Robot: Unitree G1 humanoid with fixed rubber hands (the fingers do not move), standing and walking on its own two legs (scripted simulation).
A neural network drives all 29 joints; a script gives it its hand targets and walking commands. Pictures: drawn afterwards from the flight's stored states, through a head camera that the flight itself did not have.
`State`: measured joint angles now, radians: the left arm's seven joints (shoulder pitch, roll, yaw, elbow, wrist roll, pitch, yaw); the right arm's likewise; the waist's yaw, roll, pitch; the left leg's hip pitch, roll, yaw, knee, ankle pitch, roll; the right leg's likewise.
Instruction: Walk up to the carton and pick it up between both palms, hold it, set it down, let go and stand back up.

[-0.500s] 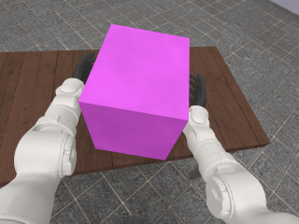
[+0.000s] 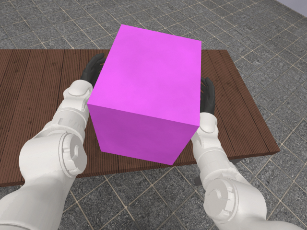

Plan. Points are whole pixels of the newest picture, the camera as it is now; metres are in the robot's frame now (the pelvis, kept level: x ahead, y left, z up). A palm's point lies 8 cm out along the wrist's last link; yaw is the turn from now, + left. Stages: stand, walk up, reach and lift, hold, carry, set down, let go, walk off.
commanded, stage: reach and lift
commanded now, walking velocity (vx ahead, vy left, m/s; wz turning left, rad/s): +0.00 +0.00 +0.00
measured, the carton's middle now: (148, 99) +0.46 -0.02 +0.03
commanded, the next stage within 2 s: none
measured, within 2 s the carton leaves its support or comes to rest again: leaves its support in 1.22 s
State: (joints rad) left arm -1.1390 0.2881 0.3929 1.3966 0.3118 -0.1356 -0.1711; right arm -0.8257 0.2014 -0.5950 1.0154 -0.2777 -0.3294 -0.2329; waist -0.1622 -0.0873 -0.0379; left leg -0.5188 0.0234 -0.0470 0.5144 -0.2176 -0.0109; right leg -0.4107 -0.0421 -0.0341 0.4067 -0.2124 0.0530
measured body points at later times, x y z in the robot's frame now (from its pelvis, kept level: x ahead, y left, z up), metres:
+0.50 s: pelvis +0.00 +0.00 +0.00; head +0.09 +0.05 +0.44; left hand +0.50 +0.13 +0.07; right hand +0.41 -0.16 +0.06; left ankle +0.01 +0.12 -0.74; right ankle -0.02 -0.16 -0.74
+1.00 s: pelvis +0.00 +0.00 +0.00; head +0.08 +0.04 +0.44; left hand +0.48 +0.14 +0.07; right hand +0.40 -0.16 +0.06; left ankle +0.01 +0.12 -0.74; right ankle -0.02 -0.16 -0.74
